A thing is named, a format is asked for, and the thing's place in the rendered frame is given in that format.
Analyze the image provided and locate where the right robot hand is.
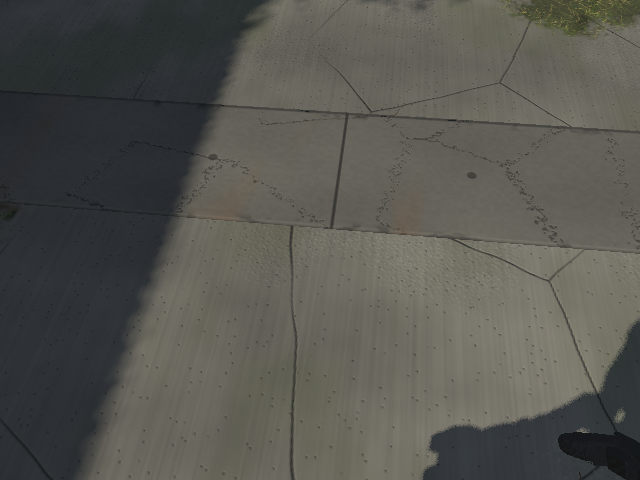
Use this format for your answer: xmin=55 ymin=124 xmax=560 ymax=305
xmin=558 ymin=432 xmax=640 ymax=480

